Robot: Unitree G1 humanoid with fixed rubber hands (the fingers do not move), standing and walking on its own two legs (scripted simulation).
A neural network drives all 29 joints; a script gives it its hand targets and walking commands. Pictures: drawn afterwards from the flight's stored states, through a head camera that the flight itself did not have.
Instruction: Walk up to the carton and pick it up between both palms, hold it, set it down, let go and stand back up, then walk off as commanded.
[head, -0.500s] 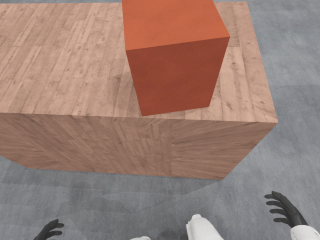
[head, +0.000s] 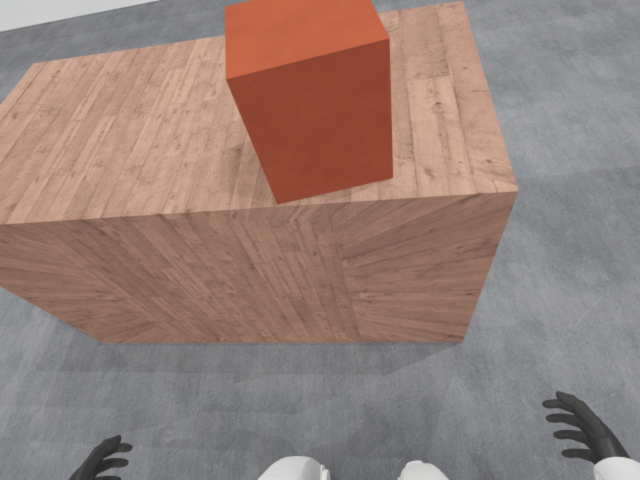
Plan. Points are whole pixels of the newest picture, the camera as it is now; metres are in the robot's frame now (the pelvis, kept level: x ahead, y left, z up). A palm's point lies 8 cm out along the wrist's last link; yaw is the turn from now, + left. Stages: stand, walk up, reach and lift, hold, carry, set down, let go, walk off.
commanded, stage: walk off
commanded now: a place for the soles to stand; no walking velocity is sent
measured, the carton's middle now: (314, 97) +0.68 +0.03 +0.06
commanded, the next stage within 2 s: stand in 1.22 s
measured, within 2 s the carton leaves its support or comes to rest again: neither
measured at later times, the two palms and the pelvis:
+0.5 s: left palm out of the picture -0.02 +0.36 -0.09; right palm out of the picture +0.04 -0.27 -0.07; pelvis -0.12 +0.04 -0.01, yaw -1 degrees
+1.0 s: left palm out of the picture -0.06 +0.33 -0.06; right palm out of the picture +0.01 -0.27 -0.10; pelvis -0.14 +0.02 +0.00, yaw -1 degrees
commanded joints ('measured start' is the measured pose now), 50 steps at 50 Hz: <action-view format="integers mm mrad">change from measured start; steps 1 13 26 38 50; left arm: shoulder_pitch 66 -10 71 -10 32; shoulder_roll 256 176 202 161 150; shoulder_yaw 132 103 110 91 86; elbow -63 -44 32 -16 47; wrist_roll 9 -22 -40 -13 -30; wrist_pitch -25 -4 -5 -55 -69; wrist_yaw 31 24 -3 -3 -2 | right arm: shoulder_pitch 0 102 17 40 37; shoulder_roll -108 -204 -149 -85 -88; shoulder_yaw -80 -98 -99 -65 -51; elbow -13 52 -3 77 137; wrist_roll -19 -20 -41 -24 -18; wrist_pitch -16 -71 -37 -63 -113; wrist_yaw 6 3 7 1 3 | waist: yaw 0 -69 -104 -34 -35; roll -293 65 154 -277 -87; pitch -197 -277 -195 -143 -317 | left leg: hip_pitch -175 304 338 5 362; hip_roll -21 322 276 58 202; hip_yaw -140 -425 -275 -105 -99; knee -77 -930 -903 -430 -670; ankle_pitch -40 261 33 77 709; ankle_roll -15 85 141 -1 113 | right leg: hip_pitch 319 -186 -76 284 219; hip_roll -231 94 -18 -188 -101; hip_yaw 306 55 -96 130 -12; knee -161 243 25 -217 -263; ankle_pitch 582 -280 -283 565 328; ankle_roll -187 47 18 -31 18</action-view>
